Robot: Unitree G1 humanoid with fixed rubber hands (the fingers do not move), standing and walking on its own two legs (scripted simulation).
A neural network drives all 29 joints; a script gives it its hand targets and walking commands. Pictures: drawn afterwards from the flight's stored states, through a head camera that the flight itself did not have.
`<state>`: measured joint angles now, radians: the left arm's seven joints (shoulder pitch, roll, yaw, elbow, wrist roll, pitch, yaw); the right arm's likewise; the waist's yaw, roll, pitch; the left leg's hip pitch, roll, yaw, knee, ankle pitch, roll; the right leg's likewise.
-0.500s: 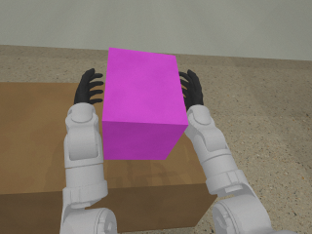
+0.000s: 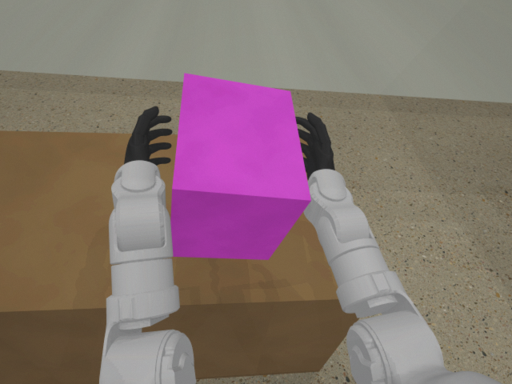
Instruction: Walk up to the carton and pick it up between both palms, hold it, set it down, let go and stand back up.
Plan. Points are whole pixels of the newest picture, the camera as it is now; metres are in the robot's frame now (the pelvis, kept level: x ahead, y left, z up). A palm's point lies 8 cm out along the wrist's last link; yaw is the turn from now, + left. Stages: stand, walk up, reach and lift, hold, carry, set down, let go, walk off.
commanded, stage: hold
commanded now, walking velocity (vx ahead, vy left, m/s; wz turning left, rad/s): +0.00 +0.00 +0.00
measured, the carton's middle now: (229, 173) +0.39 +0.02 +0.14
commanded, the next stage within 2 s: none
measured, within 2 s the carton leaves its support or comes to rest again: neither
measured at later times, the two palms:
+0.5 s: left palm (145, 168) +0.36 +0.14 +0.18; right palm (322, 169) +0.36 -0.12 +0.17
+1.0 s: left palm (142, 166) +0.36 +0.14 +0.18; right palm (317, 168) +0.37 -0.11 +0.17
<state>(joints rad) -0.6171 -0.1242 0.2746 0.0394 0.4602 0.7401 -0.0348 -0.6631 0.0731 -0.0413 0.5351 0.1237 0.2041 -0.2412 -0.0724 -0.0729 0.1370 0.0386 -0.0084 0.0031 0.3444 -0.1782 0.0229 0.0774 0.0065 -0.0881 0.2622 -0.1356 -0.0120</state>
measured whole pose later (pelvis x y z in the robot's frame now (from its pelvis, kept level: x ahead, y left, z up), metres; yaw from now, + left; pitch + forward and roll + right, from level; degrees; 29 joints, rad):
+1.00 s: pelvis +0.00 +0.00 +0.00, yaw +0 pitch -11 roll -1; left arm -0.59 -0.13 0.26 0.00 0.46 0.74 -0.04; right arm -0.65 0.07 -0.03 0.50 0.13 0.18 -0.24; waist -0.08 -0.07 0.15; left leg 0.04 -0.01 0.00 0.34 -0.18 0.03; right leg 0.08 0.00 -0.09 0.26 -0.13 0.00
